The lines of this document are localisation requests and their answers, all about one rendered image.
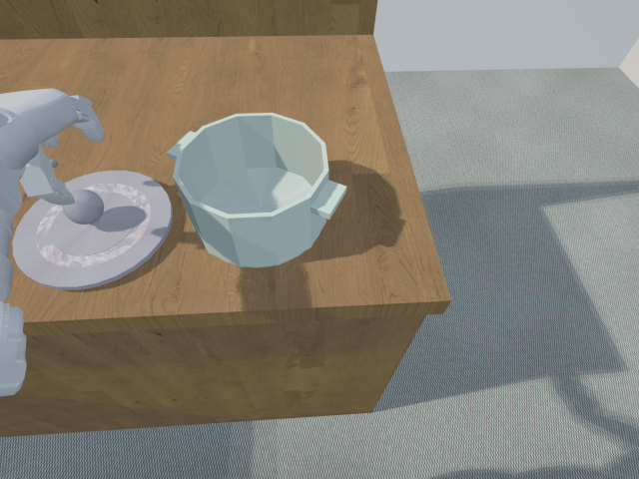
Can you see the robot left hand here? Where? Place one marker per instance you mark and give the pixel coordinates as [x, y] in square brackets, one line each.
[49, 112]

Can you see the pot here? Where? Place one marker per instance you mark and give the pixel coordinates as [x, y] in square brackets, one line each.
[255, 187]

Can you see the left robot forearm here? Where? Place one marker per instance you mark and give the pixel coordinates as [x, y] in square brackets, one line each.
[18, 145]

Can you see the table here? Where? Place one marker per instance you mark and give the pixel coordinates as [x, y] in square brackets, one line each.
[188, 338]

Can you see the lid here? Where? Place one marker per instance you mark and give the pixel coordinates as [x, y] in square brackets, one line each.
[58, 253]

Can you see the knob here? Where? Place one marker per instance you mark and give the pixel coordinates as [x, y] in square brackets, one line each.
[87, 209]

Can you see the left robot upper arm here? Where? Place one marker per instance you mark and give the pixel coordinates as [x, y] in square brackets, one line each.
[12, 349]

